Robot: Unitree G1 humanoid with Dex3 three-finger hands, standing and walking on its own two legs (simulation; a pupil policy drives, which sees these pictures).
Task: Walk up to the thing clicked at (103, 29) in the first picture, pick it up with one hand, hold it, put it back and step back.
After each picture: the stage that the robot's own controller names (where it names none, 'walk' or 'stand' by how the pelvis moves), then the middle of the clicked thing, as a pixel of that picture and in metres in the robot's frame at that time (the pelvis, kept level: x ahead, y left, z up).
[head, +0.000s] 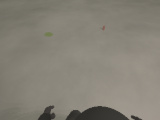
stand; (103, 28) +2.38 -0.31 -0.72
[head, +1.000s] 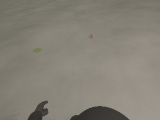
walk; (91, 36) +2.24 +0.12 -0.69
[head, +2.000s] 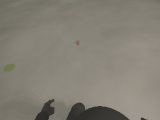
walk; (78, 42) +1.56 +0.45 -0.71
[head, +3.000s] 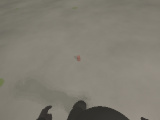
walk; (78, 58) +1.10 +0.36 -0.72
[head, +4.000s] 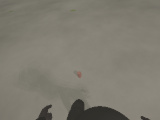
walk; (79, 74) +0.72 +0.27 -0.72
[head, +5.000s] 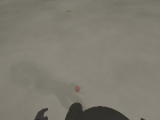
walk; (77, 88) +0.47 +0.21 -0.71
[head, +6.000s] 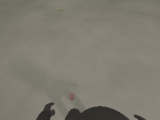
stand; (71, 96) +0.34 +0.24 -0.71
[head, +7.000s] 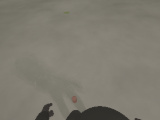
stand; (74, 99) +0.32 +0.21 -0.71
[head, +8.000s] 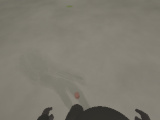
stand; (77, 95) +0.33 +0.19 -0.71
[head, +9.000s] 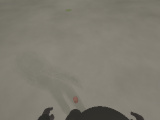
stand; (75, 99) +0.30 +0.18 -0.72
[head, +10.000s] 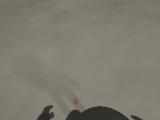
stand; (75, 101) +0.30 +0.18 -0.72
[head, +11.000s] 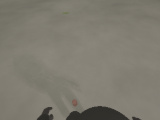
stand; (74, 102) +0.29 +0.19 -0.73
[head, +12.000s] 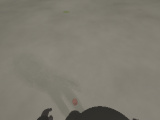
stand; (75, 101) +0.29 +0.18 -0.73
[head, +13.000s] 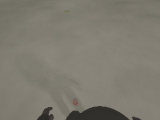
stand; (75, 102) +0.28 +0.18 -0.73
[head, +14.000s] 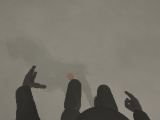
go down; (70, 76) +0.34 +0.20 -0.49
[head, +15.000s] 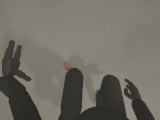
go down; (67, 66) +0.37 +0.24 -0.32
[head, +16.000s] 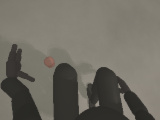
close in; (49, 62) +0.34 +0.27 -0.24
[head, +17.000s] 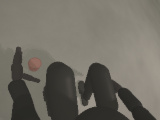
close; (34, 65) +0.33 +0.27 -0.21
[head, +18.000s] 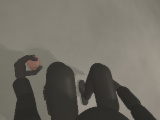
lift; (34, 64) +0.33 +0.28 -0.21
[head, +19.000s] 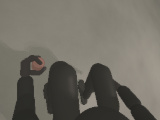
lift; (37, 64) +0.32 +0.27 -0.22
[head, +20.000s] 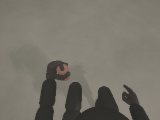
lift; (63, 73) +0.31 +0.20 -0.02
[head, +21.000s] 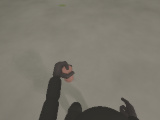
hold; (68, 74) +0.32 +0.18 +0.00
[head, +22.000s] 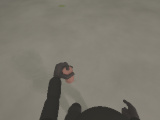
hold; (68, 75) +0.32 +0.17 -0.02
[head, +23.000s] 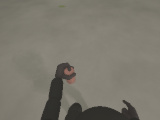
hold; (70, 75) +0.32 +0.16 -0.02
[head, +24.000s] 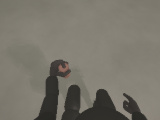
crouch; (64, 71) +0.34 +0.20 -0.08
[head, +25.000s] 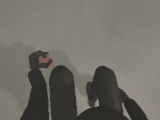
lower; (46, 62) +0.35 +0.27 -0.20
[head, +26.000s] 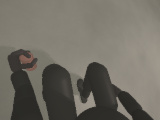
lower; (29, 62) +0.36 +0.30 -0.22
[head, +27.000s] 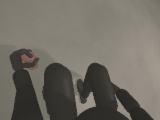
lower; (30, 61) +0.35 +0.29 -0.22
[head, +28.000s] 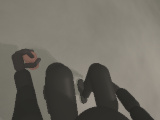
lower; (31, 61) +0.34 +0.29 -0.22
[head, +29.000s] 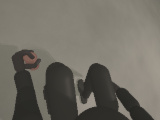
lower; (32, 61) +0.34 +0.30 -0.22
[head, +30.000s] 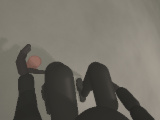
withdraw; (33, 63) +0.33 +0.27 -0.22
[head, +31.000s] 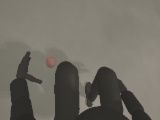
stand; (51, 62) +0.34 +0.26 -0.25
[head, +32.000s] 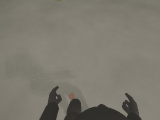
stand; (71, 96) +0.29 +0.18 -0.62
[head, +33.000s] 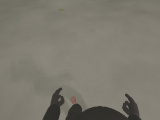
stand; (73, 100) +0.30 +0.20 -0.66
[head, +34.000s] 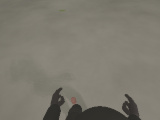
stand; (73, 100) +0.30 +0.20 -0.67
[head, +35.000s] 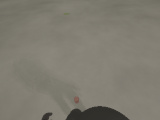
stand; (76, 100) +0.33 +0.18 -0.72
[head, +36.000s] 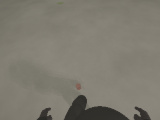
walk; (78, 86) +0.42 +0.21 -0.70
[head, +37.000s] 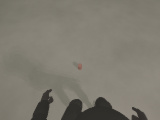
walk; (79, 66) +0.66 +0.17 -0.69
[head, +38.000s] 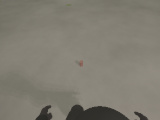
stand; (81, 63) +0.92 +0.20 -0.70
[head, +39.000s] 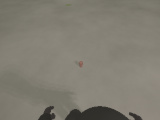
stand; (81, 64) +0.92 +0.18 -0.72
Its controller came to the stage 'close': yes
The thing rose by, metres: 0.69
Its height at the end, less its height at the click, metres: +0.00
